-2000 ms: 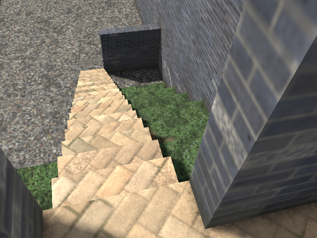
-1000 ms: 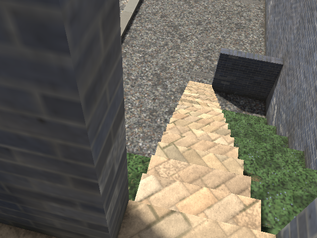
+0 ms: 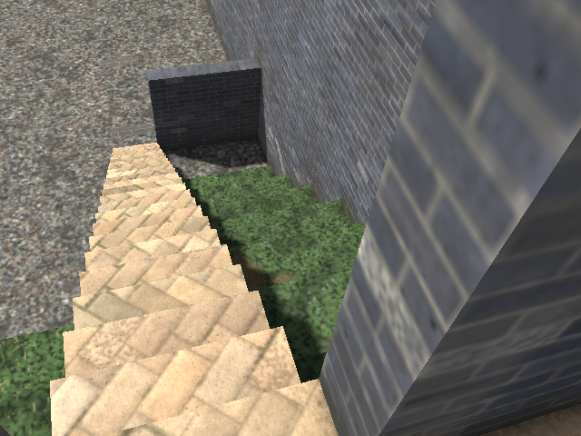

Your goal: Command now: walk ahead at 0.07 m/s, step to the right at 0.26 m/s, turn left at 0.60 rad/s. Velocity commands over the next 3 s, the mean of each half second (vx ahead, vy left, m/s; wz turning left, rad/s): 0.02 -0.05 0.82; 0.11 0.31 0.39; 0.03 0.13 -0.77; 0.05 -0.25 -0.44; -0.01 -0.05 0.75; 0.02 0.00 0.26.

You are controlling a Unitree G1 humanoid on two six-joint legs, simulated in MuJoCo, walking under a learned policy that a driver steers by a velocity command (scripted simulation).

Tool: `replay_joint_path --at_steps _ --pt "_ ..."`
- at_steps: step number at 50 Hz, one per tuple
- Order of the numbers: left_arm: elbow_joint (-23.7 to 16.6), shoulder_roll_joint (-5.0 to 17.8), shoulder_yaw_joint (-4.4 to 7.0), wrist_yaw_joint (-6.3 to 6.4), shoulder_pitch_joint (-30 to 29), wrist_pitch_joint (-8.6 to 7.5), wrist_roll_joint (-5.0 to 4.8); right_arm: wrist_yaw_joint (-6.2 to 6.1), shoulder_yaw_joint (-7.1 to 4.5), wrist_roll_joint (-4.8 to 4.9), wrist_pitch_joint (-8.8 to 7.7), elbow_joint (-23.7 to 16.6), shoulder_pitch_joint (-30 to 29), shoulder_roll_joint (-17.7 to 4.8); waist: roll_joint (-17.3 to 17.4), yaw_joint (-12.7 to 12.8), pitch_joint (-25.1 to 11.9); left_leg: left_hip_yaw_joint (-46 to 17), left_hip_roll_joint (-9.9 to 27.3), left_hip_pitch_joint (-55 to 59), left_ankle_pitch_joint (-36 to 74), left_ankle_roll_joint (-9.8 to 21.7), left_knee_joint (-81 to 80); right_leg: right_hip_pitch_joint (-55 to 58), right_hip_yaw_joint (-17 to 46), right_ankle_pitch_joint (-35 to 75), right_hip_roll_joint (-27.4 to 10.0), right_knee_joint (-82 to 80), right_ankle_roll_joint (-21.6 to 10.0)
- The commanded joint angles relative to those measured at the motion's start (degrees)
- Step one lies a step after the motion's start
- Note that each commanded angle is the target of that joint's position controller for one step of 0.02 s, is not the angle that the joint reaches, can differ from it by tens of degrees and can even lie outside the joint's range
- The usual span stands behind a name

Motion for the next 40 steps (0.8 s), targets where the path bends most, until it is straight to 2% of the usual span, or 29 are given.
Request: replay_joint_path --at_steps 1,3,4,6,7,8,9,10,11,12,13,14,15,16,18,19,20,21,23,25,26,28,31,33,34,36,38,39,40 --pt "-4.7 7.0 3.81 1.46 2.8 0.01 0.25 -0.99 -2.98 1.4 -0.04 -8.2 -7.8 -11.4 8.8 3.9 -0.9 -27.9 14.3 6.0 2.3 9.3 -21.8 -14.2 6.4 4.4 -4.5 11.9 3.6" --pt "-5.1 1.9 2.55 0.83 1.6 -0.62 -0.29 -1.21 -3.51 0.48 1.95 -10.6 -9.9 -11.9 11.8 3.9 -2.8 -18.8 7.7 3.4 16.1 7.4 -18.9 -7.3 3.4 5.7 -3.1 0.2 4.8" --pt "-5.1 1.1 2.27 0.54 1.0 -0.92 -0.45 -1.11 -3.17 -0.27 2.93 -10.5 -9.1 -11.4 13.4 3.4 -4.9 -17.4 6.6 5.3 21.8 7.9 -16.5 -6.6 2.7 5.3 -3.1 -5.3 5.0" --pt "-4.6 -1.1 1.27 0.31 0.5 -2.0 -1.79 -0.25 -3.7 0.63 5.02 -12.0 -10.0 -11.6 13.4 2.9 -8.9 -17.7 5.7 6.1 25.6 7.9 -12.7 -0.7 2.6 4.1 -2.7 -18.9 5.3" --pt "-4.5 -0.6 1.27 -0.11 0.1 -2.66 -2.4 0.34 -4.16 1.54 5.04 -12.7 -8.2 -12.3 14.0 1.8 -9.6 -21.4 6.6 7.3 24.6 7.9 -12.0 1.6 2.7 6.0 -2.7 -25.1 5.4" --pt "-3.1 0.9 2.11 0.45 1.8 -3.2 -3.86 0.69 -3.8 2.55 4.74 -12.7 -8.2 -11.7 14.2 2.2 -11.1 -23.2 6.6 8.6 19.9 7.0 -10.5 4.5 2.8 9.9 -3.2 -32.2 5.6" --pt "-1.9 1.9 2.68 1.02 3.9 -3.67 -4.03 0.99 -3.13 3.94 4.58 -13.4 -10.2 -10.3 13.2 4.0 -11.4 -23.0 4.7 6.6 13.4 5.1 -7.8 9.7 1.2 20.0 -3.1 -42.7 5.2" --pt "-1.2 5.2 4.01 1.68 5.0 -3.41 -3.58 1.27 -2.57 3.66 4.32 -13.1 -8.7 -7.6 10.6 3.3 -12.5 -21.3 1.6 0.0 3.5 2.0 -3.4 17.4 4.6 25.7 -7.3 -43.2 3.3" --pt "-2.6 10.9 5.27 2.74 5.8 -2.96 -2.72 1.89 -0.94 1.57 4.25 -13.1 -5.1 -1.3 -6.0 1.6 -14.0 -14.5 -6.6 -10.6 -19.5 -2.6 13.6 23.9 21.4 38.7 -23.1 -43.7 -3.7" --pt "-3.9 14.2 5.26 1.71 3.2 -3.12 0.74 2.21 -1.82 2.4 3.2 -15.4 -4.1 -4.5 -14.0 -1.2 -13.3 -14.4 -5.7 -15.8 -23.1 -5.3 27.6 15.0 34.9 44.0 -32.5 -45.4 -13.2" --pt "-5.8 12.0 4.9 1.54 -3.0 -3.82 0.31 2.48 -3.32 2.35 3.17 -13.6 -1.9 -9.2 -10.1 -3.0 -9.6 -13.3 -2.6 -17.5 -19.5 -6.2 37.3 11.8 35.7 35.9 -33.9 -46.7 -16.3" --pt "-6.0 7.9 3.87 2.07 -6.6 -3.92 -1.07 2.4 -4.43 2.13 3.92 -11.8 -2.7 -12.2 -3.6 -2.8 -5.4 -11.6 -0.5 -20.6 -13.9 -7.1 40.8 11.1 26.5 30.3 -30.1 -45.2 -13.8" --pt "-6.3 5.8 3.26 2.81 -7.3 -3.96 -2.15 2.05 -4.75 1.84 4.85 -10.7 -3.7 -12.4 -0.3 -1.7 -4.3 -11.4 0.7 -22.0 -9.1 -8.0 41.7 11.8 20.1 28.0 -26.0 -43.5 -10.9" --pt "-5.6 5.9 3.01 3.5 -7.1 -4.42 -2.97 2.01 -4.52 2.05 5.65 -10.6 -4.1 -11.3 -0.7 -0.9 -3.2 -11.7 0.6 -22.3 -5.6 -9.0 42.6 12.3 16.3 32.8 -24.4 -42.4 -9.9" --pt "-4.3 5.4 3.06 3.98 -1.8 -5.54 -2.12 2.31 -3.73 1.89 7.2 -12.6 -9.7 -10.1 -1.2 1.9 -3.3 -11.7 -0.3 -25.6 -4.8 -11.1 47.5 16.1 13.7 47.7 -27.1 -38.2 -9.5" --pt "-4.0 6.7 3.43 4.17 -0.7 -6.01 -2.26 2.23 -3.55 1.72 7.61 -13.6 -9.8 -9.5 -3.5 1.5 -3.8 -9.9 0.3 -25.9 -4.9 -11.4 47.2 17.4 11.1 52.4 -26.6 -37.9 -9.3" --pt "-4.2 7.3 3.7 4.69 0.0 -6.37 -3.13 2.24 -3.03 2.65 7.91 -13.1 -7.9 -8.3 -5.3 0.9 -6.1 -8.9 -0.5 -25.3 -2.0 -11.2 45.5 19.3 8.3 51.5 -24.5 -38.2 -9.5" --pt "-3.8 8.5 4.14 5.33 0.5 -6.16 -2.59 2.4 -2.51 3.22 7.9 -13.5 -9.1 -7.1 -5.9 1.4 -6.5 -7.4 0.0 -24.8 -1.2 -11.7 43.5 20.2 6.8 50.9 -25.7 -39.3 -9.5" --pt "-3.3 9.3 4.67 6.2 2.5 -5.56 -2.29 3.23 -2.1 2.81 8.18 -14.1 -10.8 -6.7 -6.0 2.0 -6.6 -6.7 1.4 -25.7 -2.0 -12.6 41.8 23.0 6.0 52.7 -28.0 -39.2 -10.0" --pt "-3.1 10.4 5.22 6.48 4.1 -4.0 -2.45 4.08 -1.08 2.62 8.26 -15.3 -12.7 -4.4 -5.7 2.7 -6.0 -5.5 3.5 -27.2 -3.7 -12.2 38.2 25.0 4.1 54.1 -29.8 -38.3 -10.3" --pt "-3.0 11.2 5.52 6.76 4.5 -3.42 -2.42 4.56 -0.64 1.67 8.07 -16.1 -14.0 -4.0 -6.3 3.1 -6.0 -5.8 4.1 -28.2 -3.1 -11.5 36.0 25.0 3.9 54.8 -31.0 -38.7 -10.9" --pt "-2.2 12.3 6.04 7.32 5.5 -3.47 -2.49 5.62 -0.45 1.5 7.84 -16.7 -14.9 -3.7 -6.6 3.4 -7.0 -5.3 5.6 -27.5 -3.5 -11.1 33.1 26.2 3.1 52.4 -33.8 -39.5 -11.3" --pt "-1.6 14.0 6.6 7.96 4.1 -3.08 -2.63 6.66 -0.18 1.3 7.64 -17.0 -14.9 -2.9 -7.2 2.5 -6.8 -4.0 7.6 -25.7 -3.0 -10.3 28.7 24.8 1.1 44.5 -36.5 -41.7 -11.0" --pt "-1.1 16.6 7.64 8.13 1.4 -2.59 -2.18 8.13 -0.49 2.31 7.25 -17.4 -13.4 -3.0 -7.9 0.8 -5.1 -3.6 8.3 -21.2 -1.6 -9.5 23.7 21.4 -3.3 40.9 -34.4 -43.0 -9.4" --pt "-0.8 17.1 7.92 8.09 1.0 -2.26 -2.69 8.68 -0.4 2.91 7.13 -17.2 -13.5 -2.8 -7.6 0.7 -5.4 -2.2 7.9 -18.6 -0.3 -9.1 20.9 21.1 -5.2 39.4 -34.0 -42.7 -8.9" --pt "1.3 19.1 8.74 7.77 2.6 -2.22 -2.96 8.86 0.55 2.23 7.54 -16.9 -12.5 -0.5 -9.0 0.3 -5.1 -0.1 5.6 -10.1 -5.1 -7.5 13.9 17.5 -6.9 40.2 -33.4 -43.2 -8.4" --pt "1.1 21.1 9.67 7.64 -0.3 -2.3 -5.32 8.39 0.33 1.81 7.1 -15.2 -8.3 -0.9 -10.1 -2.5 -6.0 2.5 3.1 -0.3 -7.8 -5.5 5.3 15.2 -7.8 39.0 -33.6 -43.3 -7.5" --pt "1.7 20.2 9.39 7.47 -2.1 -2.06 -6.33 8.21 -0.09 1.58 7.45 -13.2 -3.7 -1.4 -9.6 -5.8 -6.4 2.9 1.9 6.6 -3.8 -3.4 -3.4 13.3 -8.7 37.8 -32.0 -39.9 -6.7" --pt "1.9 17.0 8.11 7.69 -2.6 -2.35 -5.57 8.18 -1.12 1.21 7.57 -9.5 4.5 -3.5 -5.5 -9.3 -9.8 3.7 -1.3 18.2 0.3 -0.8 -11.6 9.7 -11.0 40.9 -28.5 -30.7 -5.5"
Next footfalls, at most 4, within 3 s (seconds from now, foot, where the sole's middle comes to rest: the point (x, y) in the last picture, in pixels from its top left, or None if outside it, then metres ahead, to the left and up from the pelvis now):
0.22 right None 0.11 -0.18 -0.76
0.82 left None -0.06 0.18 -0.76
1.38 right None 0.04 0.05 -0.76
1.64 left None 0.04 0.27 -0.76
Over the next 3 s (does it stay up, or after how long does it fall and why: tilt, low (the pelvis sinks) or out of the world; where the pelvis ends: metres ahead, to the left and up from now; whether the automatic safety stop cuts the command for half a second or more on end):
stays up -0.06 0.04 0.00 its command is cut before an obstacle from the start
